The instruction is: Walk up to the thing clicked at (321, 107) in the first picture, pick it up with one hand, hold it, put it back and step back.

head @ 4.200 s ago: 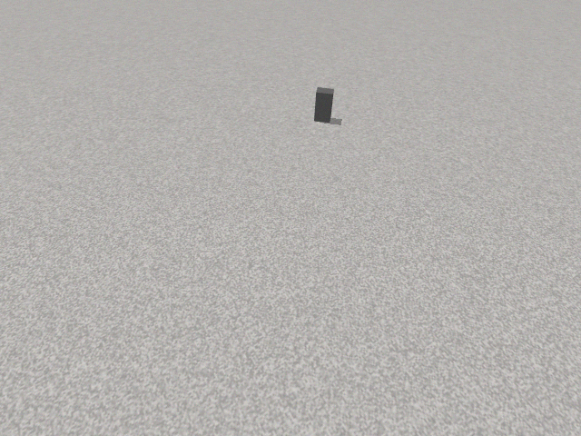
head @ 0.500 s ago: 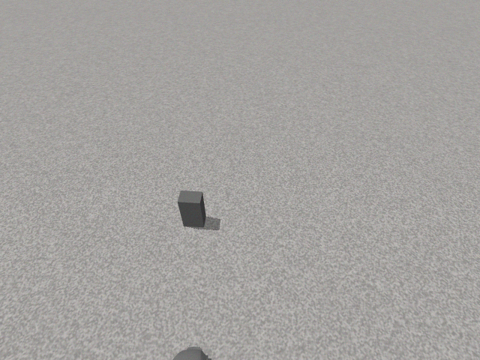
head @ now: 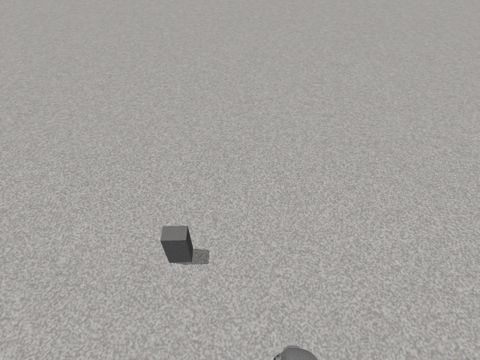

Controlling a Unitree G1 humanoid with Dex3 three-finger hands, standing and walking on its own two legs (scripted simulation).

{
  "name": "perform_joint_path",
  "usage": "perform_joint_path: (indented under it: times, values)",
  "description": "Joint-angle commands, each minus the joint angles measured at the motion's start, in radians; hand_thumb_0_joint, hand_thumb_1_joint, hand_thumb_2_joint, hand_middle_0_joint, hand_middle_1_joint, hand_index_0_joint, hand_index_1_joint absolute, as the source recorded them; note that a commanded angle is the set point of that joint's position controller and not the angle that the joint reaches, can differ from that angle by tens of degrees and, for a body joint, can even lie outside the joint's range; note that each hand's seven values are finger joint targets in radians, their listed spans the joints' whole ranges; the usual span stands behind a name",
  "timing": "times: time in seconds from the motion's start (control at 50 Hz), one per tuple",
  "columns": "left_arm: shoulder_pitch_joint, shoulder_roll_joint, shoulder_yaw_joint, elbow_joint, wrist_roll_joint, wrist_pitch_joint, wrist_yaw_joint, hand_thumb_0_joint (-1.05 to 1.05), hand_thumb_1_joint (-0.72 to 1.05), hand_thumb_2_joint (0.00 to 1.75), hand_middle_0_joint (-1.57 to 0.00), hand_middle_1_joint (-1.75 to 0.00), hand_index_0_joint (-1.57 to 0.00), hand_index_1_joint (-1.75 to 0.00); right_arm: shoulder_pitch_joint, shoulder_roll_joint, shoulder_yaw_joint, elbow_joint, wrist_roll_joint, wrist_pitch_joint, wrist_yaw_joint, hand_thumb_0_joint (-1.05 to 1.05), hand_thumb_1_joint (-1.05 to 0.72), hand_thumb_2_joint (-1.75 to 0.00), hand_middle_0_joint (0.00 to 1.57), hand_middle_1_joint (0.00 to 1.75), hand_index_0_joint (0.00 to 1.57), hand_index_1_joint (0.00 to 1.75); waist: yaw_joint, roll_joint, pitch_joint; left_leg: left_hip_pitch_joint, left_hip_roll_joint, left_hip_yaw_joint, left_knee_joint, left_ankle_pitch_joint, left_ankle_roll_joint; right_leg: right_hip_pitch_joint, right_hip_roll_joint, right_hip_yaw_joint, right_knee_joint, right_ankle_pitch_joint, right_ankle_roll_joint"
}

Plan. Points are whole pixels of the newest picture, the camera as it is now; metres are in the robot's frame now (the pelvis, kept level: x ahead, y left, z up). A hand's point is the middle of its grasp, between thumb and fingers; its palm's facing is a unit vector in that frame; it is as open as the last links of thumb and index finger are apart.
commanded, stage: walk up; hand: left
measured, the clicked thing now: (177, 244) +0.69 +0.27 -0.67
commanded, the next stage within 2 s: none
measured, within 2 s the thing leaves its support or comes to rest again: neither
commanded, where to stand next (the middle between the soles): +0.35 +0.06 m, yaw +0 degrees
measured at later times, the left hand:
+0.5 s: hand (78, 342) +0.19 +0.31 -0.14, palm faces +0.00 -0.92 -0.40, open 7.4 cm
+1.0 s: hand (97, 269) +0.35 +0.32 -0.15, palm faces -0.09 -0.91 -0.40, open 7.4 cm
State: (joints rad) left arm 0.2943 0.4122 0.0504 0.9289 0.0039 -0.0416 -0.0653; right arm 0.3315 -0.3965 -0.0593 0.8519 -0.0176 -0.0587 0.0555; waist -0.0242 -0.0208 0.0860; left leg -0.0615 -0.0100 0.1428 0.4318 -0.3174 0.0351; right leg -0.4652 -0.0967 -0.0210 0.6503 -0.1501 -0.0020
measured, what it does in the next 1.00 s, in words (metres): walks ahead: right foot, then left foot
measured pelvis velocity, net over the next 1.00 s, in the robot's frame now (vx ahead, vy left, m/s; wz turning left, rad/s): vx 0.27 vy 0.05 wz -0.05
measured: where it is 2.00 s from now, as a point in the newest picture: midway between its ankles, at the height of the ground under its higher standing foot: (225, 339)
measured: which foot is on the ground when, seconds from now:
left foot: down 0.00-0.10, up 0.12-0.50, down 0.52-1.00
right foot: up 0.00-0.04, down 0.06-0.56, up 0.58-0.98, down 1.00-1.00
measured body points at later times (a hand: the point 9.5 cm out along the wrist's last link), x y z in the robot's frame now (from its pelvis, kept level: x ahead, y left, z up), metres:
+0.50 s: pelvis +0.15 +0.02 -0.01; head +0.15 +0.02 +0.44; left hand +0.19 +0.35 -0.11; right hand +0.22 -0.31 -0.11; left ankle +0.26 +0.17 -0.72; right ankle +0.14 -0.12 -0.74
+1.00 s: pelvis +0.27 +0.05 -0.01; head +0.31 +0.04 +0.43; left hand +0.35 +0.37 -0.13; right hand +0.30 -0.26 -0.14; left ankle +0.26 +0.16 -0.74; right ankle +0.35 -0.06 -0.74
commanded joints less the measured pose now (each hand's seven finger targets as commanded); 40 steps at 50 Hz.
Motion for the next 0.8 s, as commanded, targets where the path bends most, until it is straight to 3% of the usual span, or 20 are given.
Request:
perform_joint_path:
  times: [0.0, 0.04, 0.06, 0.08, 0.1, 0.12, 0.16, 0.18, 0.22, 0.32, 0.38, 0.44, 0.5, 0.52, 0.54, 0.56, 0.58, 0.64, 0.72, 0.78]
  values:
    - [-0.003, 0.164, 0.050, -0.077, 0.003, -0.055, 0.023, 0.00, 0.90, 0.90, -0.20, -0.30, -0.20, -0.30, -0.023, -0.251, -0.077, -0.098, 0.009, -0.013, -0.015, 0.00, -0.90, -0.90, 0.20, 0.30, 0.20, 0.30, 0.023, 0.095, -0.037, -0.082, 0.232, -0.152, -0.009, 0.287, 0.144, 0.173, 0.047, -0.055, -0.126, 0.006, -0.025]
    - [0.142, 0.221, 0.078, -0.038, 0.008, -0.071, 0.045, 0.00, 0.90, 0.90, -0.20, -0.30, -0.20, -0.30, 0.007, -0.189, -0.053, -0.114, 0.015, -0.008, -0.013, 0.00, -0.90, -0.90, 0.20, 0.30, 0.20, 0.30, 0.096, -0.064, -0.160, -0.163, 0.145, -0.080, 0.311, 0.304, 0.094, 0.448, 0.043, -0.015, -0.221, -0.024, -0.053]
    - [0.214, 0.303, 0.104, -0.038, 0.014, -0.079, 0.060, 0.00, 0.90, 0.90, -0.20, -0.30, -0.20, -0.30, 0.050, -0.131, -0.031, -0.131, 0.018, -0.011, -0.012, 0.00, -0.90, -0.90, 0.20, 0.30, 0.20, 0.30, 0.113, -0.259, -0.231, -0.324, 0.054, -0.043, 0.537, 0.056, 0.050, 0.582, -0.171, 0.308, -0.271, -0.103, -0.105]
    - [0.194, 0.351, 0.107, -0.058, 0.006, -0.076, 0.064, 0.00, 0.90, 0.90, -0.20, -0.30, -0.20, -0.30, 0.061, -0.163, -0.034, -0.116, 0.019, 0.001, -0.014, 0.00, -0.90, -0.90, 0.20, 0.30, 0.20, 0.30, 0.110, -0.242, -0.173, -0.528, -0.032, -0.096, 0.637, -0.209, 0.015, 0.615, -0.328, 0.621, -0.373, -0.169, -0.201]
    - [0.144, 0.354, 0.105, -0.068, -0.006, -0.067, 0.063, 0.00, 0.90, 0.90, -0.20, -0.30, -0.20, -0.30, 0.031, -0.248, -0.053, -0.097, 0.010, 0.012, -0.026, 0.00, -0.90, -0.90, 0.20, 0.30, 0.20, 0.30, 0.109, -0.165, -0.141, -0.544, 0.037, -0.162, 0.710, -0.237, 0.013, 0.550, -0.372, 0.673, -0.363, -0.210, -0.285]
    - [0.130, 0.315, 0.096, -0.085, -0.011, -0.065, 0.064, 0.00, 0.90, 0.90, -0.20, -0.30, -0.20, -0.30, -0.010, -0.253, -0.058, -0.090, 0.010, 0.012, -0.029, 0.00, -0.90, -0.90, 0.20, 0.30, 0.20, 0.30, 0.109, -0.112, -0.103, -0.559, 0.051, -0.196, 0.739, -0.214, 0.012, 0.488, -0.331, 0.592, -0.375, -0.165, -0.285]
    - [0.053, 0.263, 0.078, -0.107, -0.016, -0.068, 0.068, 0.00, 0.90, 0.90, -0.20, -0.30, -0.20, -0.30, 0.013, -0.225, -0.054, -0.062, 0.024, 0.018, -0.019, 0.00, -0.90, -0.90, 0.20, 0.30, 0.20, 0.30, 0.061, -0.088, -0.057, -0.518, 0.084, -0.236, 0.711, -0.101, 0.005, 0.391, -0.225, 0.343, -0.379, -0.085, -0.216]
    - [0.042, 0.252, 0.072, -0.105, -0.017, -0.070, 0.068, 0.00, 0.90, 0.90, -0.20, -0.30, -0.20, -0.30, 0.033, -0.208, -0.048, -0.049, 0.025, 0.023, -0.014, 0.00, -0.90, -0.90, 0.20, 0.30, 0.20, 0.30, 0.042, -0.105, -0.049, -0.478, 0.081, -0.226, 0.663, -0.055, -0.001, 0.345, -0.179, 0.265, -0.377, -0.037, -0.179]
    - [0.042, 0.248, 0.068, -0.114, -0.008, -0.076, 0.065, 0.00, 0.90, 0.90, -0.20, -0.30, -0.20, -0.30, 0.047, -0.194, -0.049, -0.040, 0.014, 0.032, -0.005, 0.00, -0.90, -0.90, 0.20, 0.30, 0.20, 0.30, 0.034, -0.115, -0.049, -0.447, 0.069, -0.202, 0.632, 0.008, -0.014, 0.296, -0.144, 0.184, -0.377, 0.038, -0.180]
    - [0.019, 0.267, 0.080, -0.148, 0.006, -0.077, 0.056, 0.00, 0.90, 0.90, -0.20, -0.30, -0.20, -0.30, -0.031, -0.197, -0.063, -0.051, 0.000, 0.038, 0.019, 0.00, -0.90, -0.90, 0.20, 0.30, 0.20, 0.30, 0.044, -0.144, 0.020, -0.470, 0.107, -0.163, 0.426, 0.074, -0.056, 0.220, -0.152, 0.140, -0.462, -0.266, -0.205]
    - [0.015, 0.290, 0.090, -0.152, 0.010, -0.075, 0.053, 0.00, 0.90, 0.90, -0.20, -0.30, -0.20, -0.30, -0.080, -0.194, -0.065, -0.059, -0.010, 0.024, 0.028, 0.00, -0.90, -0.90, 0.20, 0.30, 0.20, 0.30, 0.055, -0.135, 0.021, -0.406, 0.142, -0.160, 0.276, 0.088, -0.053, 0.199, -0.181, 0.136, -0.415, -0.295, -0.208]
    - [0.001, 0.297, 0.083, -0.149, 0.009, -0.069, 0.050, 0.00, 0.90, 0.90, -0.20, -0.30, -0.20, -0.30, -0.069, -0.199, -0.074, -0.046, -0.013, 0.011, 0.029, 0.00, -0.90, -0.90, 0.20, 0.30, 0.20, 0.30, 0.037, -0.123, -0.004, -0.286, 0.113, -0.113, 0.204, 0.096, -0.036, 0.153, -0.169, 0.120, -0.363, -0.336, -0.190]
    - [-0.024, 0.248, 0.062, -0.154, 0.013, -0.054, 0.051, 0.00, 0.90, 0.90, -0.20, -0.30, -0.20, -0.30, 0.098, -0.231, -0.092, 0.013, -0.017, -0.003, 0.012, 0.00, -0.90, -0.90, 0.20, 0.30, 0.20, 0.30, -0.064, 0.028, -0.072, -0.009, 0.055, -0.083, 0.126, 0.031, -0.013, 0.010, -0.110, 0.068, -0.099, -0.328, -0.145]
    - [0.025, 0.177, 0.039, -0.153, 0.014, -0.049, 0.048, 0.00, 0.90, 0.90, -0.20, -0.30, -0.20, -0.30, 0.174, -0.290, -0.110, 0.034, -0.021, -0.011, -0.001, 0.00, -0.90, -0.90, 0.20, 0.30, 0.20, 0.30, -0.095, 0.259, -0.104, 0.087, 0.133, -0.248, -0.009, -0.186, 0.023, -0.075, -0.023, -0.013, 0.204, -0.251, -0.103]
    - [0.074, 0.093, 0.013, -0.149, -0.001, -0.043, 0.047, 0.00, 0.90, 0.90, -0.20, -0.30, -0.20, -0.30, 0.153, -0.345, -0.111, 0.005, -0.026, -0.019, -0.012, 0.00, -0.90, -0.90, 0.20, 0.30, 0.20, 0.30, -0.061, 0.423, -0.051, 0.070, 0.311, -0.632, -0.160, -0.357, 0.067, -0.252, 0.130, 0.001, 0.457, -0.361, -0.040]
    - [0.086, 0.195, 0.037, -0.126, -0.002, -0.035, 0.062, 0.00, 0.90, 0.90, -0.20, -0.30, -0.20, -0.30, 0.103, -0.383, -0.114, -0.031, 0.000, -0.020, -0.013, 0.00, -0.90, -0.90, 0.20, 0.30, 0.20, 0.30, -0.048, 0.308, -0.034, -0.012, 0.431, -0.809, -0.262, -0.434, 0.149, -0.255, 0.116, 0.052, 0.518, -0.379, -0.054]
    - [0.051, 0.251, 0.045, -0.117, 0.002, -0.033, 0.069, 0.00, 0.90, 0.90, -0.20, -0.30, -0.20, -0.30, 0.065, -0.374, -0.112, -0.033, 0.013, -0.015, -0.012, 0.00, -0.90, -0.90, 0.20, 0.30, 0.20, 0.30, -0.034, 0.257, 0.035, -0.105, 0.439, -0.793, -0.258, -0.461, 0.195, -0.248, 0.062, 0.101, 0.543, -0.349, -0.064]
    - [0.087, 0.240, 0.048, -0.066, -0.014, -0.032, 0.051, 0.00, 0.90, 0.90, -0.20, -0.30, -0.20, -0.30, -0.002, -0.260, -0.071, -0.055, 0.007, -0.031, -0.025, 0.00, -0.90, -0.90, 0.20, 0.30, 0.20, 0.30, 0.010, 0.171, 0.039, -0.134, 0.267, -0.405, -0.210, -0.064, 0.077, -0.144, 0.028, 0.142, 0.434, -0.167, -0.044]
    - [0.087, 0.208, 0.044, -0.057, -0.008, -0.015, 0.039, 0.00, 0.90, 0.90, -0.20, -0.30, -0.20, -0.30, 0.017, -0.258, -0.071, -0.059, 0.011, -0.039, -0.034, 0.00, -0.90, -0.90, 0.20, 0.30, 0.20, 0.30, 0.011, 0.185, -0.016, -0.081, 0.257, -0.289, -0.193, 0.089, 0.128, -0.099, 0.029, 0.096, 0.347, -0.106, -0.003]
    - [0.025, 0.181, 0.035, -0.068, -0.001, -0.005, 0.045, 0.00, 0.90, 0.90, -0.20, -0.30, -0.20, -0.30, 0.013, -0.247, -0.064, -0.060, 0.007, -0.033, -0.046, 0.00, -0.90, -0.90, 0.20, 0.30, 0.20, 0.30, 0.005, 0.155, 0.006, -0.090, 0.276, -0.225, -0.160, 0.323, 0.155, -0.092, 0.030, 0.084, 0.250, -0.106, 0.010]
